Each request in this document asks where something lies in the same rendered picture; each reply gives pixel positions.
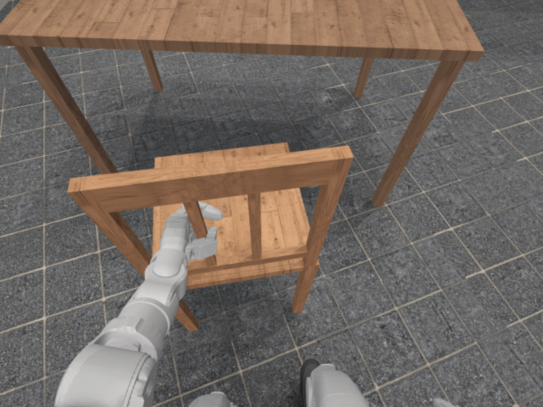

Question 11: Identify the right robot shin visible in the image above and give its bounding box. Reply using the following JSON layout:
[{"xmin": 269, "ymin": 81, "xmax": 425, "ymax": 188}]
[{"xmin": 311, "ymin": 364, "xmax": 335, "ymax": 374}]

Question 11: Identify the robot left upper arm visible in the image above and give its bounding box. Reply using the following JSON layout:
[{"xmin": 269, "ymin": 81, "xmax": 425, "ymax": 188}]
[{"xmin": 51, "ymin": 343, "xmax": 158, "ymax": 407}]

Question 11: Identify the left robot hand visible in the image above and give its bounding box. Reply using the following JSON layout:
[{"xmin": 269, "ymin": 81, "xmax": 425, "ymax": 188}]
[{"xmin": 159, "ymin": 201, "xmax": 223, "ymax": 262}]

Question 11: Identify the left robot forearm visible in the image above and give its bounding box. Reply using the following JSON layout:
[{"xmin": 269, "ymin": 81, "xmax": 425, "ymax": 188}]
[{"xmin": 54, "ymin": 248, "xmax": 188, "ymax": 406}]

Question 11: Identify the table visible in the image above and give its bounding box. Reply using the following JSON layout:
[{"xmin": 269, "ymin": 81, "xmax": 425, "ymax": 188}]
[{"xmin": 0, "ymin": 0, "xmax": 484, "ymax": 207}]

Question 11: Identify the robot right thigh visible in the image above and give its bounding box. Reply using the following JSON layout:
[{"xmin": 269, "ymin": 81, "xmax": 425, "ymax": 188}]
[{"xmin": 306, "ymin": 369, "xmax": 369, "ymax": 407}]

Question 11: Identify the chair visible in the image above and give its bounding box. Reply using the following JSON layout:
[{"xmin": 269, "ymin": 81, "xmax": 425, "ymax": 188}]
[{"xmin": 67, "ymin": 142, "xmax": 354, "ymax": 332}]

